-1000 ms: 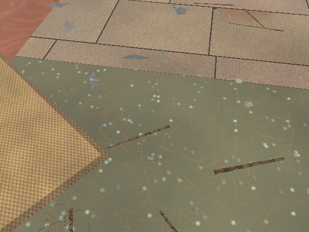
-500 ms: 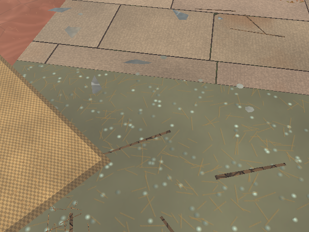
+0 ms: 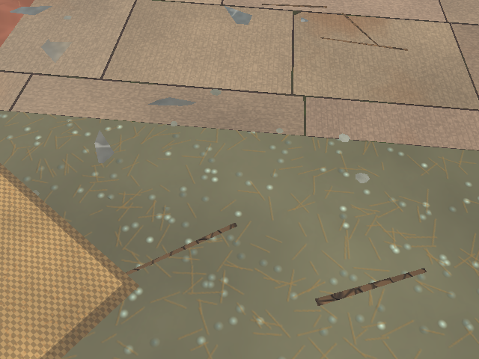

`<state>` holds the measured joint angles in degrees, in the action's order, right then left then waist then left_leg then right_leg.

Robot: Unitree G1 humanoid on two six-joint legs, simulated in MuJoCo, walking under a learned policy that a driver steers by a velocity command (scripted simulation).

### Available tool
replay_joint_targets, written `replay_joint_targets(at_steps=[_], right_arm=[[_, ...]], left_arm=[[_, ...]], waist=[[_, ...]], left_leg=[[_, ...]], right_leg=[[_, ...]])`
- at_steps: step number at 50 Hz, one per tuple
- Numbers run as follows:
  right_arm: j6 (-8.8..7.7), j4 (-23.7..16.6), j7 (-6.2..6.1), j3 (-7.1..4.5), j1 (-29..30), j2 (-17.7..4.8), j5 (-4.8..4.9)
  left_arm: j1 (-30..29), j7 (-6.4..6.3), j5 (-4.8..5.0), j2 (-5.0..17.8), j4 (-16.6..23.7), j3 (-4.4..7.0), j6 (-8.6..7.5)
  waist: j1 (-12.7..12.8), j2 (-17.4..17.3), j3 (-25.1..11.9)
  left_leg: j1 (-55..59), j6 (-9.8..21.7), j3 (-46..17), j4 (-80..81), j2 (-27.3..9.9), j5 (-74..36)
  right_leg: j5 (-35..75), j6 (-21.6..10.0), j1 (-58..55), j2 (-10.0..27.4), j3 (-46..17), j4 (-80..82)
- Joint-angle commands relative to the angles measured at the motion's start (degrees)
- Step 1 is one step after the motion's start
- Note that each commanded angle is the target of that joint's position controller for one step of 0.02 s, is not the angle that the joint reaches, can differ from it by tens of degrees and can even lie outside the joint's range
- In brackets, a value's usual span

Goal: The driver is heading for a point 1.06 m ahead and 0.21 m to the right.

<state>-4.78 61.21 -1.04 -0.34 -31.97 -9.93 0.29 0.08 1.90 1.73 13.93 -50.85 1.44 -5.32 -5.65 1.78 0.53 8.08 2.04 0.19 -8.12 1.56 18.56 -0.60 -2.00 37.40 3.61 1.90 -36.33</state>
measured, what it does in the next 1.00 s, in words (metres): walks ahead, turning right: right foot, then left foot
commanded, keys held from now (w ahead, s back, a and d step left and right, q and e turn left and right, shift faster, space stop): w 0.38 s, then w+e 0.62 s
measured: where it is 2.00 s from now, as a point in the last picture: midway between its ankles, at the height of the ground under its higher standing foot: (289, 188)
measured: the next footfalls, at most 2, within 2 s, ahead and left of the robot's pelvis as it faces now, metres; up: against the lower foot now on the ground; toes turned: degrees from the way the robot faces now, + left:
right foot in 0.10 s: +0.25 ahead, -0.12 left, +0.00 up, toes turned -2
left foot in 0.64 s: +0.57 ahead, +0.11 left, +0.00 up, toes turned -4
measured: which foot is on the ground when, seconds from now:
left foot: down 0.00-0.12, up 0.14-0.62, down 0.64-1.00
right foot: up 0.00-0.08, down 0.10-0.64, up 0.66-1.00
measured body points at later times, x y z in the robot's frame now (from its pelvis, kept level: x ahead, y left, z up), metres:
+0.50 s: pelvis +0.29 -0.03 +0.01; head +0.31 -0.03 +0.46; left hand +0.26 +0.23 -0.13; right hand +0.48 -0.28 -0.09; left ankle +0.50 +0.14 -0.68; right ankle +0.21 -0.12 -0.74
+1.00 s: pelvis +0.57 -0.01 +0.01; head +0.59 -0.02 +0.46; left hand +0.81 +0.19 -0.10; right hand +0.50 -0.28 -0.13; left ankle +0.53 +0.11 -0.74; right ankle +0.68 -0.21 -0.68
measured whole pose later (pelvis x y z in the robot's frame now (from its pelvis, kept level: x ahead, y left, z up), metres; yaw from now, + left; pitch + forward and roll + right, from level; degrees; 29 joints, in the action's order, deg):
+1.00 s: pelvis +0.57 -0.01 +0.01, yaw -17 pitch +1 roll +3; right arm -5.8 53.8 -0.7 -4.7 -18.2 -15.2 -0.4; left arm 7.3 1.3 1.3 15.7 -46.0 4.4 -1.8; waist -3.8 2.1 1.1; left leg -0.4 0.5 13.1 -13.2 0.4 13.6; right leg -1.5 -1.8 39.6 7.1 -1.9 -46.6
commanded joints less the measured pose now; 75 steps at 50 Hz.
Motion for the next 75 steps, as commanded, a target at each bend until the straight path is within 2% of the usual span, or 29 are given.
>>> replay_joint_targets(at_steps=[1,3,5,6,7,8,10,15,26,29,31,32,33,34,35,37,39,53,55,57,58,59,60,61,62,63,65,69,75], right_arm=[[-0.14,-1.24,-0.5,-2.36,-1.95,-10.53,0.65],[0.43,-1.92,-0.49,-2.99,-0.01,-11.9,0.16],[1.13,-3.58,-0.21,-2.73,2.6,-11.55,-0.74],[0.29,-4.9,0.65,-0.98,-2.92,-5.01,-1.36],[-1.41,-3.58,1.21,-0.04,-4.68,-1.91,0.03],[-2.74,-5.46,1.4,-1.59,1.36,-7.51,1.83],[-3.17,-7.75,0.67,-2.41,9.91,-9.53,2.39],[0.01,-8.46,-0.32,-3.31,9.63,-6.53,0.75],[-1.94,-17.71,2.08,-2.73,35.83,-7.19,0.79],[-2.79,-18.2,2.62,-3.46,33.93,-9.83,0.95],[-3.26,-15.19,2.08,-5.52,21.51,-13.93,0.82],[-3.31,-13.77,1.48,-6.68,10.66,-18.34,-0.24],[-2.61,-12.49,1.68,-7.66,7.0,-22.62,-0.79],[-2.52,-13.4,1.69,-5.96,7.91,-15.89,-0.86],[-2.56,-14.28,1.46,-4.92,12.45,-12.42,-0.58],[-2.39,-14.49,1.6,-4.11,19.0,-9.83,-0.61],[-2.55,-13.8,1.66,-4.01,20.81,-8.82,-1.12],[-0.42,-10.52,-0.13,-6.71,14.73,-15.54,0.65],[0.36,-10.76,-0.19,-7.12,15.41,-16.96,1.06],[1.37,-11.47,-0.36,-7.34,17.23,-18.14,1.51],[1.47,-11.92,-0.51,-6.79,16.8,-17.03,1.15],[0.85,-14.22,-0.37,-4.94,14.95,-10.99,-1.27],[-1.67,-16.86,0.28,-3.54,13.74,-8.41,-0.4],[-3.39,-18.21,0.92,-4.59,21.21,-13.13,2.06],[-4.22,-18.72,1.1,-4.49,22.87,-13.21,2.58],[-4.37,-17.57,0.53,-4.61,22.38,-12.95,1.2],[-2.74,-15.42,0.62,-5.28,18.76,-13.5,0.25],[-0.37,-15.53,0.71,-4.62,20.74,-10.64,-0.06],[-0.68,-17.54,1.94,-3.67,28.79,-9.13,0.83]], left_arm=[[-8.06,0.82,0.21,3.4,6.33,0.23,-1.19],[-2.29,0.83,0.07,6.33,5.48,1.61,-1.43],[17.09,-0.12,0.43,11.1,0.05,4.22,-0.89],[26.27,-0.67,-1.29,16.91,-1.59,5.61,-0.4],[26.95,-0.38,-1.4,14.22,-2.5,4.64,-0.07],[20.77,-0.22,-0.93,10.34,-1.99,3.45,-0.34],[10.64,0.18,-1.34,5.96,-0.04,2.08,-0.99],[11.3,0.27,-1.87,5.09,-2.52,1.61,-1.88],[25.13,-2.43,-0.23,8.96,-5.7,2.47,0.3],[24.9,-2.9,-0.23,9.89,-5.46,3.19,1.18],[23.11,-2.73,-0.84,8.87,-4.33,2.85,1.55],[22.07,-2.57,-1.86,6.03,-1.98,1.8,1.49],[29.94,-2.29,-0.77,-2.12,-0.8,-0.34,0.41],[28.36,-2.32,0.69,4.34,-1.54,1.05,-0.24],[23.05,-2.49,1.5,8.32,-0.08,2.28,-0.35],[18.96,-2.97,0.35,7.16,0.62,2.87,0.27],[20.28,-2.59,0.44,4.37,1.0,3.1,1.79],[-0.46,1.18,-0.4,3.38,11.69,2.7,3.08],[0.31,1.56,-0.39,4.81,12.68,3.36,3.23],[10.49,1.39,-0.1,8.07,10.76,5.41,3.38],[20.65,0.53,-0.02,12.22,7.83,7.69,3.63],[25.09,-0.71,0.17,18.86,6.8,9.34,4.03],[23.6,-0.22,-0.46,20.62,9.27,8.75,2.91],[23.56,0.36,-0.85,15.26,9.09,7.16,2.04],[21.39,0.36,-0.73,12.73,8.92,6.44,1.42],[16.73,0.27,-0.52,10.7,9.85,5.82,1.21],[11.33,-0.17,-1.63,6.42,11.2,4.3,1.12],[14.6,-1.1,-1.7,8.44,8.76,4.57,-0.05],[17.29,-2.1,-2.11,8.9,6.18,4.1,-0.38]], waist=[[2.92,-7.95,8.64],[7.08,-9.91,2.81],[16.27,-9.88,-9.18],[14.74,3.37,-19.91],[13.48,12.28,-26.77],[12.54,8.86,-15.72],[8.38,-0.61,-3.41],[3.3,1.79,1.72],[10.12,0.31,5.07],[7.56,2.23,3.38],[1.05,2.43,-4.54],[-3.0,-2.31,-14.57],[0.84,-20.03,-23.63],[-0.31,-16.03,-22.94],[-0.07,-11.81,-13.98],[2.86,-5.97,-5.43],[5.49,-7.95,-2.62],[2.02,-4.41,5.11],[3.72,-5.79,3.49],[10.19,-6.47,-2.89],[14.67,-4.28,-8.26],[12.86,8.77,-11.52],[9.53,12.52,-21.14],[12.67,4.61,-17.19],[11.25,3.64,-10.66],[8.42,-1.04,-7.08],[4.68,0.58,-5.08],[5.11,0.52,-2.47],[8.95,1.39,1.75]], left_leg=[[-5.42,6.9,-5.45,1.12,-15.23,-28.32],[-2.17,5.44,-3.87,-7.37,-15.61,-49.5],[-12.0,2.5,-1.34,-30.47,-11.83,-53.68],[-33.46,-0.68,0.33,-53.83,-3.74,-26.7],[-43.17,-1.39,-6.31,-68.43,2.67,11.71],[-49.02,0.29,-8.56,-73.3,-1.3,10.02],[-46.51,1.31,-5.14,-68.61,-7.04,0.4],[-40.81,0.34,-3.85,-57.69,-10.79,-6.0],[-44.33,-2.21,-1.84,-22.38,-5.93,-23.53],[-38.3,-1.08,-2.3,-18.99,-4.59,-18.06],[-20.05,1.62,-0.92,-18.01,-3.39,-15.36],[-2.28,5.42,-10.68,-20.45,-13.47,-14.54],[17.46,13.93,-36.43,-14.78,-27.43,-5.5],[15.28,13.12,-41.18,-10.53,-26.41,0.32],[7.65,10.08,-30.84,-10.01,-24.6,-2.12],[-7.47,7.94,-17.68,-6.46,-20.14,-11.52],[-14.45,7.48,-10.4,-2.66,-17.71,-13.68],[-5.65,5.99,10.05,-1.9,-19.19,-23.71],[-3.41,4.83,11.73,-7.44,-19.57,-37.35],[-4.9,2.92,14.31,-23.2,-17.68,-54.0],[-13.21,0.51,15.25,-37.54,-15.15,-49.01],[-34.03,-2.88,14.95,-58.32,-9.4,-10.45],[-48.92,-4.13,0.64,-71.57,0.33,17.25],[-55.7,-2.71,-5.11,-73.64,-2.5,13.15],[-57.14,-1.14,-4.35,-70.05,-4.92,7.77],[-53.18,-0.92,-4.61,-65.07,-7.58,3.22],[-44.57,-1.32,-4.29,-58.89,-10.87,-1.67],[-45.5,-3.23,-2.54,-51.14,-11.19,-9.94],[-46.98,-1.93,-1.19,-32.16,-8.57,-28.67]], right_leg=[[0.61,-1.76,-1.86,-1.68,0.69,4.98],[-1.99,-3.78,-11.44,-4.56,2.18,4.94],[-2.42,-7.42,-38.28,-3.09,-0.61,4.21],[-10.99,-15.41,-61.98,12.99,-24.52,5.54],[-19.81,-20.13,-66.04,20.54,-47.68,18.48],[-22.45,-16.48,-56.9,17.57,-42.38,21.16],[-11.15,-12.84,-36.1,13.38,-24.99,24.17],[-3.74,-12.39,-21.74,7.9,-11.43,30.72],[-0.66,-9.88,-33.67,8.13,-10.31,26.74],[2.71,-8.34,-36.93,10.09,-13.18,21.68],[13.54,-5.88,-33.96,5.87,-10.87,7.62],[2.97,-3.68,-23.47,1.35,-7.66,-10.1],[-29.0,-0.2,-1.49,-7.39,-3.82,-29.8],[-32.4,-0.45,3.76,-4.33,-10.61,-37.88],[-27.72,-0.95,6.83,-1.84,-9.89,-39.26],[-19.63,-0.46,2.82,2.45,-8.18,-34.82],[-16.42,-0.38,-1.95,4.38,-7.78,-31.85],[-2.65,-1.74,2.44,2.65,-0.22,-2.55],[-8.15,-3.69,-1.79,0.01,2.58,-1.46],[-10.0,-6.59,-16.56,-5.46,6.27,1.13],[-7.47,-8.87,-32.77,-7.25,4.41,3.55],[-8.72,-14.48,-48.96,6.3,-18.8,6.3],[-19.7,-24.11,-59.51,16.19,-50.36,17.61],[-18.64,-20.49,-58.14,15.41,-46.27,21.15],[-14.57,-18.18,-51.46,13.39,-37.26,20.43],[-9.48,-15.85,-42.64,10.58,-30.44,20.1],[0.31,-13.83,-31.81,8.03,-21.42,22.14],[11.27,-13.38,-28.4,6.84,-12.64,25.83],[4.89,-8.71,-31.63,5.66,-4.25,29.37]])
